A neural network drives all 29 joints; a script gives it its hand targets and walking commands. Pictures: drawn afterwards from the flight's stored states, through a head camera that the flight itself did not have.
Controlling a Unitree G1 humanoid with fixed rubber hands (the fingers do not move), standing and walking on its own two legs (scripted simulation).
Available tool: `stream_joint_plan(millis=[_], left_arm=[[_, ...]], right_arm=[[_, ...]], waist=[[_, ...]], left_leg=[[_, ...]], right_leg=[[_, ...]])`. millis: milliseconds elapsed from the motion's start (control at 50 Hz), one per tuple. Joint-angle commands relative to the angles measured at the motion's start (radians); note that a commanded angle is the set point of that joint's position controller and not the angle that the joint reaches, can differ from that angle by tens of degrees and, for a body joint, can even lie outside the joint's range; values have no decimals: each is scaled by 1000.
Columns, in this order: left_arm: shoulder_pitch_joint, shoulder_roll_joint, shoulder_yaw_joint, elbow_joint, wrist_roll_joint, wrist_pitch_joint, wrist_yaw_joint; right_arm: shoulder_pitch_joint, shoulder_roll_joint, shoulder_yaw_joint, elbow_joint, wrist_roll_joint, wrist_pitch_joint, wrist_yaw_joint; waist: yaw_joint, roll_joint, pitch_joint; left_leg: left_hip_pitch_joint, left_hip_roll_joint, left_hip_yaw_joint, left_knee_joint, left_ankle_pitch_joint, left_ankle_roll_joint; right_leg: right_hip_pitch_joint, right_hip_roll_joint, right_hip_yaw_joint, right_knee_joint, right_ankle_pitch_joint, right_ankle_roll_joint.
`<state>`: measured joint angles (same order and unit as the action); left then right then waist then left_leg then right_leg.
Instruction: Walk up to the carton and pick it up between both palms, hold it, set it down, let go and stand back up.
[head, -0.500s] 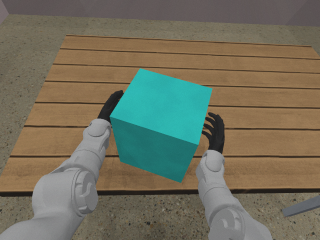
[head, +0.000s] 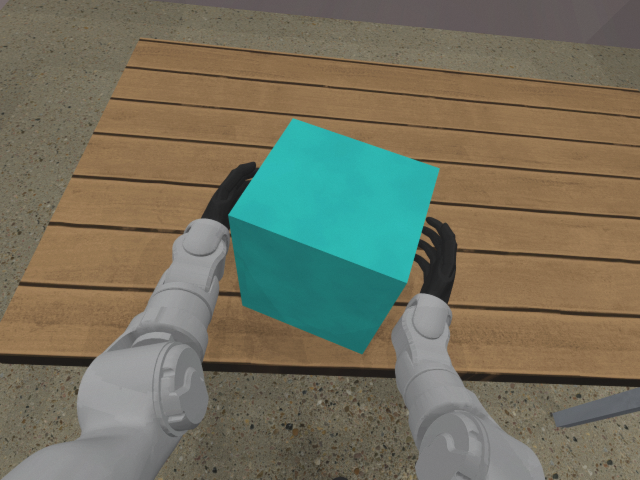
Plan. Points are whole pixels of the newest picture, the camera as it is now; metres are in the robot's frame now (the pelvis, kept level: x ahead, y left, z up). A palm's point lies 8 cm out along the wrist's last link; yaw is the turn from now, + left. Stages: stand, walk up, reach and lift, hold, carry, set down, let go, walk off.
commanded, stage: reach and lift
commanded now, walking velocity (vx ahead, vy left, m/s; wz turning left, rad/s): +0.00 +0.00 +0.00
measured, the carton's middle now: (330, 244) +0.42 -0.05 +0.00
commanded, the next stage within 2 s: none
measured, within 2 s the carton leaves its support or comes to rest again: leaves its support in 1.16 s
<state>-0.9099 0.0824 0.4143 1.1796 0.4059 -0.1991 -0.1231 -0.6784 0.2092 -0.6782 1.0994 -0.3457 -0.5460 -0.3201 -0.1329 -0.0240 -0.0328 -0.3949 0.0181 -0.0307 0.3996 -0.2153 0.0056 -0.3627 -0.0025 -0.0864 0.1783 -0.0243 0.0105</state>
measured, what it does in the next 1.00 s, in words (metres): stands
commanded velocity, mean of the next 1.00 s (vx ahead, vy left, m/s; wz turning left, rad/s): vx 0.00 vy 0.00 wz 0.00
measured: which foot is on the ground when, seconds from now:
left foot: down 0.00-1.00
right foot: down 0.00-1.00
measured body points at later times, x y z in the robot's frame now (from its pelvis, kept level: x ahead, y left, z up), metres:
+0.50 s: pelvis -0.01 +0.00 +0.00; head +0.09 +0.03 +0.44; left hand +0.46 +0.09 +0.04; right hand +0.36 -0.18 +0.01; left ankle -0.02 +0.11 -0.75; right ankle +0.02 -0.13 -0.75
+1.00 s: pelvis -0.02 -0.01 +0.00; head +0.07 +0.00 +0.44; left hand +0.45 +0.09 +0.04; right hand +0.36 -0.19 +0.01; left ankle -0.02 +0.11 -0.75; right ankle +0.02 -0.13 -0.75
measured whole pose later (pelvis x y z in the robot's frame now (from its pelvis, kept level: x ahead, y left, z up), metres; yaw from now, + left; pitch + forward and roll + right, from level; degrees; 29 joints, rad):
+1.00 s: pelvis -0.02 -0.01 +0.00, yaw +1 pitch +18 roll -2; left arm -0.94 0.13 0.23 1.26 0.28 -0.27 -0.06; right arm -0.72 0.15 -0.55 1.20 -0.22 -0.61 -0.37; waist -0.11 0.02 -0.13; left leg -0.55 0.03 -0.03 0.40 -0.17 -0.01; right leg -0.51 0.00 -0.11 0.20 0.01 -0.01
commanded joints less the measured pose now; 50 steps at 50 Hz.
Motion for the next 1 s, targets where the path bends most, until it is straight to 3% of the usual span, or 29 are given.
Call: stream_joint_plan(millis=[0,80,200,220,240,260,280,300,340,380,400,420,500,560,580,600,660,680,700,720,760,920,980], left_arm=[[-451,-595,-194,25,55,-21,-64],[-458,-604,-205,5,60,-11,-63],[-452,-605,-204,-6,57,5,-71],[-452,-617,-219,-16,57,8,-68],[-451,-622,-217,-10,59,9,-67],[-456,-624,-230,-24,53,8,-65],[-448,-623,-231,-24,49,7,-64],[-458,-630,-243,-30,46,7,-62],[-440,-629,-236,-19,50,5,-64],[-441,-620,-229,-6,52,10,-71],[-452,-614,-217,-13,53,9,-70],[-463,-611,-226,-15,48,8,-72],[-462,-634,-243,-36,49,-1,-66],[-497,-655,-278,-54,38,-34,-58],[-508,-659,-281,-71,31,-56,-50],[-523,-658,-294,-71,35,-69,-46],[-539,-669,-318,-75,28,-105,-28],[-551,-660,-325,-68,16,-115,-24],[-568,-669,-352,-76,4,-124,-21],[-576,-655,-342,-67,-3,-136,-21],[-602,-652,-366,-69,-24,-150,-20],[-676,-632,-388,-42,-72,-152,-25],[-692,-629,-406,-51,-89,-148,-25]], right_arm=[[-491,452,294,53,-137,5,161],[-490,443,283,59,-135,9,156],[-475,458,305,43,-131,20,139],[-481,459,306,41,-128,14,137],[-500,456,312,31,-123,5,137],[-488,460,312,45,-119,2,136],[-501,462,327,35,-111,-5,137],[-506,453,318,51,-110,-6,136],[-497,450,333,52,-104,-10,134],[-498,452,327,45,-104,0,129],[-497,455,331,43,-104,7,132],[-497,468,337,27,-110,8,130],[-513,476,362,2,-98,-14,130],[-532,467,355,31,-110,-52,127],[-546,468,369,39,-107,-72,133],[-531,477,369,77,-104,-83,130],[-577,454,372,81,-85,-124,130],[-586,459,373,94,-84,-125,130],[-585,453,358,115,-89,-130,126],[-588,457,378,118,-82,-126,127],[-597,457,381,128,-75,-121,124],[-664,509,429,102,-35,-78,107],[-665,520,452,103,-17,-61,102]], waist=[[-21,137,-533],[-29,150,-534],[-33,116,-516],[-37,132,-536],[-21,139,-556],[-35,147,-550],[-21,146,-558],[-35,161,-547],[-18,158,-552],[-27,143,-534],[-11,131,-524],[-15,121,-541],[-3,157,-585],[-24,162,-642],[-5,158,-669],[-21,170,-661],[6,199,-715],[0,188,-709],[-28,194,-725],[-6,172,-729],[-23,164,-747],[-21,131,-768],[-24,146,-801]], left_leg=[[196,-23,82,-13,455,-91],[206,-20,83,-19,435,-94],[161,-26,85,-41,369,-75],[172,-23,83,-37,390,-81],[174,-25,85,-23,414,-84],[189,-19,78,-18,440,-92],[191,-21,81,-6,470,-91],[204,-15,72,-5,486,-101],[204,-16,74,0,504,-99],[169,-22,75,-17,425,-83],[154,-19,77,-31,387,-76],[149,-21,81,-34,371,-70],[168,-19,82,-13,449,-82],[208,-6,72,5,531,-104],[235,2,67,13,586,-111],[256,4,65,30,630,-119],[264,4,60,41,641,-126],[255,2,60,47,641,-125],[259,6,52,48,638,-133],[235,1,59,43,607,-121],[199,-3,55,27,537,-112],[72,-32,65,-9,282,-55],[67,-33,63,5,291,-55]], right_leg=[[287,53,-51,65,263,-16],[269,54,-55,58,230,-21],[302,44,-53,57,256,-12],[291,46,-58,57,267,-14],[281,47,-56,57,277,-17],[273,50,-59,59,283,-18],[271,52,-58,60,297,-20],[257,56,-62,58,284,-21],[264,56,-60,54,288,-25],[283,45,-53,54,280,-22],[287,44,-54,54,249,-20],[295,39,-52,56,258,-15],[290,39,-54,69,315,-23],[263,53,-64,69,340,-29],[240,59,-68,67,334,-33],[226,60,-68,63,350,-36],[184,64,-70,59,327,-53],[189,62,-63,58,332,-52],[173,64,-67,61,336,-52],[191,57,-57,59,327,-49],[207,51,-51,71,323,-43],[255,15,-14,97,296,-23],[263,12,-5,113,330,-26]])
